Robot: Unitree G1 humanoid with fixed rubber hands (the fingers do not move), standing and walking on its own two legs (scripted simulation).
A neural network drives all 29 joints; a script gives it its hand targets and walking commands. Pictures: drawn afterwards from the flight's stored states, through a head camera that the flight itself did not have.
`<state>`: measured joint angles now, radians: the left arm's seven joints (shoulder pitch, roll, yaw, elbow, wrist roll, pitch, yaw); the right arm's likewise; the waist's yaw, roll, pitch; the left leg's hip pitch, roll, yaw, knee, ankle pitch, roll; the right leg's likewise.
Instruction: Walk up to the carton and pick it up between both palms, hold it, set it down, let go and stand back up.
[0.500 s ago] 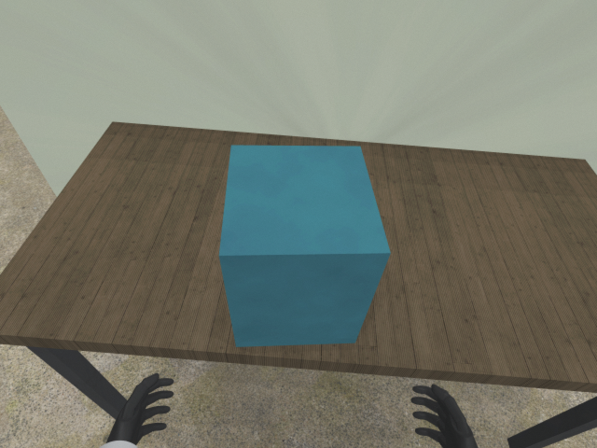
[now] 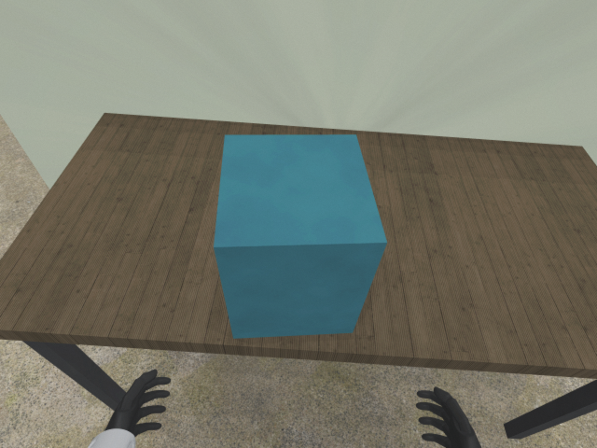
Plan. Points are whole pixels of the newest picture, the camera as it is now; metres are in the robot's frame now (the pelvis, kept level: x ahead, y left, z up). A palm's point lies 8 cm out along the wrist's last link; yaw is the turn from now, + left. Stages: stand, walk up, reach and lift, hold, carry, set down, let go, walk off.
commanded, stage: let go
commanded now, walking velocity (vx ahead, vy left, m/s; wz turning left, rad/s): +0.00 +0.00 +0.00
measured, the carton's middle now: (292, 240) +0.42 +0.02 +0.02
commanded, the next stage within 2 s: stand in 0.34 s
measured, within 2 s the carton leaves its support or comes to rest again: neither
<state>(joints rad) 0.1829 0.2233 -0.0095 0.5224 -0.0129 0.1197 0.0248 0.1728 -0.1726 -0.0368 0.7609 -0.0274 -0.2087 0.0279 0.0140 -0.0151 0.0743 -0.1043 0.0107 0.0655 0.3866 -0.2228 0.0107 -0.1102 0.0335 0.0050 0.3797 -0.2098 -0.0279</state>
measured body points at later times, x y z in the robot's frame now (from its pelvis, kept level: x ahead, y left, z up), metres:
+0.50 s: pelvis +0.01 +0.00 -0.01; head -0.01 +0.00 +0.44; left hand +0.13 +0.24 -0.11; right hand +0.14 -0.25 -0.11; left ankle +0.00 +0.11 -0.74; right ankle +0.00 -0.10 -0.74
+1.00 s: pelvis -0.03 +0.02 -0.01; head -0.06 +0.02 +0.44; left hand +0.00 +0.27 -0.14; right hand +0.01 -0.24 -0.14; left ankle +0.00 +0.11 -0.74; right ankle +0.00 -0.10 -0.74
